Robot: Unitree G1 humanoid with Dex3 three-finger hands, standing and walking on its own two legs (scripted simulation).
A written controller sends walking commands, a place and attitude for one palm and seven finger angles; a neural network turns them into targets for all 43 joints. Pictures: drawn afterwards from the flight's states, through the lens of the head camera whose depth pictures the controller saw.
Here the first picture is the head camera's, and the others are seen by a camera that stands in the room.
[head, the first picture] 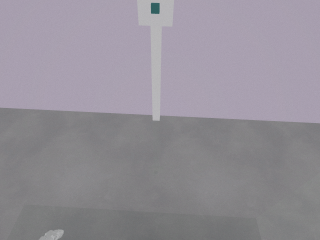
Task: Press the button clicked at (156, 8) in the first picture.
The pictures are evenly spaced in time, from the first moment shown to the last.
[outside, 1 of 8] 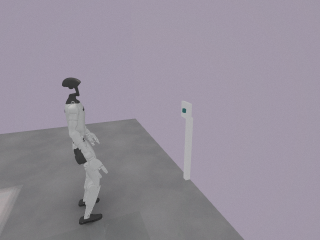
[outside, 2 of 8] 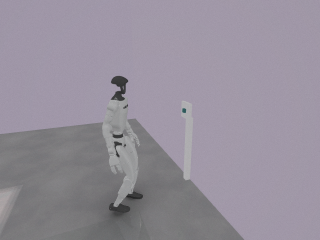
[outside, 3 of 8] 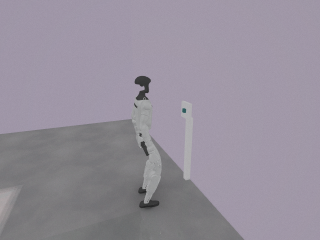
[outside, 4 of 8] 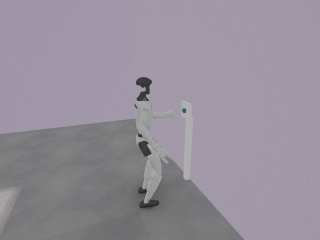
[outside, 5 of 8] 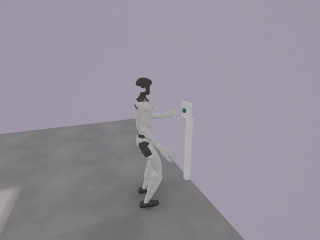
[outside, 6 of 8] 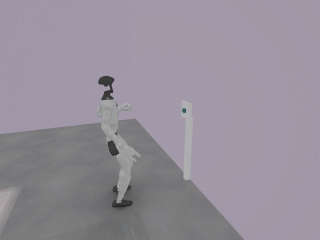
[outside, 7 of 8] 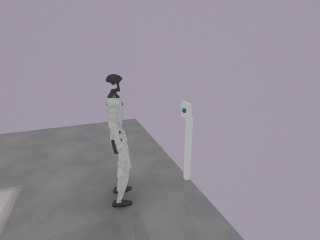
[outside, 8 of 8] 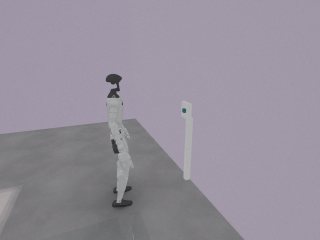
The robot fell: no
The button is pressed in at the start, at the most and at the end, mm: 0 11 0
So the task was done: yes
